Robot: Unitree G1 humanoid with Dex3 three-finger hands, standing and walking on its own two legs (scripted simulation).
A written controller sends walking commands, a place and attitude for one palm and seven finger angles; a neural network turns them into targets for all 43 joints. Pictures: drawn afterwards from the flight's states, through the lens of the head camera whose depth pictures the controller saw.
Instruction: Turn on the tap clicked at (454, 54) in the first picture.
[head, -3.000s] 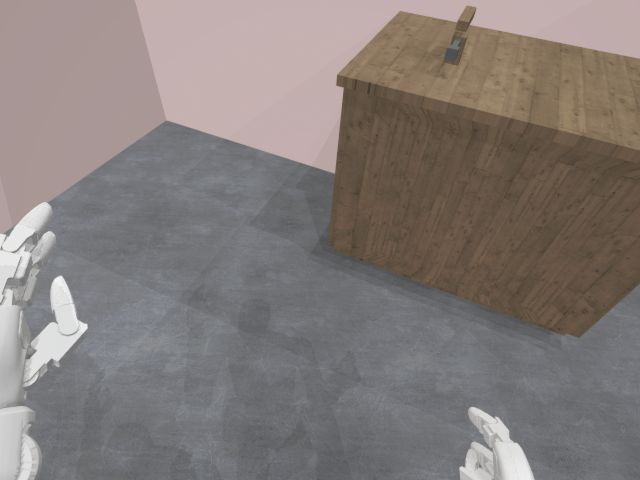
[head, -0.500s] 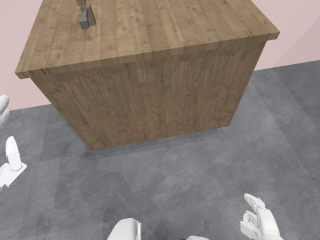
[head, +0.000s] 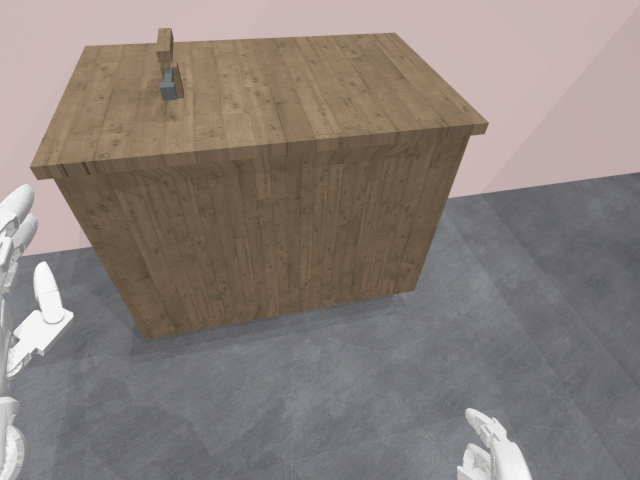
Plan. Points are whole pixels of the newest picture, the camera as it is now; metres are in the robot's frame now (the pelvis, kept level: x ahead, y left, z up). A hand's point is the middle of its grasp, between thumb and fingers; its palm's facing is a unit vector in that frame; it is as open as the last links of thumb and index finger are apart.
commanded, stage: take the last steps up to it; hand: left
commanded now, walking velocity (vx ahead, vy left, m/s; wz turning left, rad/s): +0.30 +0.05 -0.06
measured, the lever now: (168, 91) +0.80 +0.39 +0.10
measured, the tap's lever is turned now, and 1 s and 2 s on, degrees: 0 0 0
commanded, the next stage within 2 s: come to a stop and stand still in 1.52 s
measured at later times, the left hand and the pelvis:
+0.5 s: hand (112, 264) +0.28 +0.24 +0.17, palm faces +0.37 -0.83 -0.42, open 7.5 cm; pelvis +0.06 +0.01 -0.01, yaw -2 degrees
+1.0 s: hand (178, 200) +0.39 +0.22 +0.16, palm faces +0.40 -0.81 -0.42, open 7.5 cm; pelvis +0.17 -0.02 -0.01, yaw -2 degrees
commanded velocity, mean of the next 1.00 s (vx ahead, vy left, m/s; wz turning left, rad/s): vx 0.30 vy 0.07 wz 0.01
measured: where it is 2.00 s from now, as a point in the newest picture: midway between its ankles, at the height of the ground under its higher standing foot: (313, 460)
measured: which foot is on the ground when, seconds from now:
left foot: down 0.00-0.18, up 0.20-0.46, down 0.48-0.88, up 0.90-1.00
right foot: up 0.00-0.14, down 0.16-0.50, up 0.52-0.84, down 0.86-1.00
